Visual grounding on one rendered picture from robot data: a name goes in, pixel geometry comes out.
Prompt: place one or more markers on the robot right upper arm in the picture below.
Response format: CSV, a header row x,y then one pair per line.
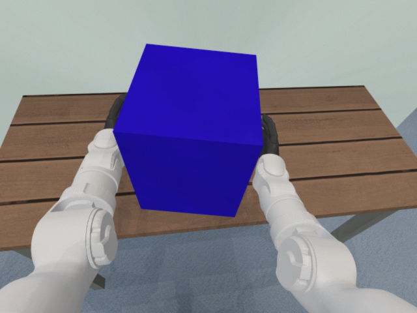
x,y
321,275

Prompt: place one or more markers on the left robot forearm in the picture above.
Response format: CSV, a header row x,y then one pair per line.
x,y
97,180

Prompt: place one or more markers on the robot left upper arm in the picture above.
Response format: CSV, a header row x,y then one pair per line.
x,y
69,248

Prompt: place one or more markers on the robot left hand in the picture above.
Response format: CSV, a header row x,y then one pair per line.
x,y
114,112

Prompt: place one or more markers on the right robot forearm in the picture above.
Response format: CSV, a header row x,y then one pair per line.
x,y
280,203

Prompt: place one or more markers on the table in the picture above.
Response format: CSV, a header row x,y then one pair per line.
x,y
342,153

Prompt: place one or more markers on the carton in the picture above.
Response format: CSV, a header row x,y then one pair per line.
x,y
190,130

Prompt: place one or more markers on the robot right hand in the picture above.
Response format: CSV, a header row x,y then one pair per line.
x,y
270,137

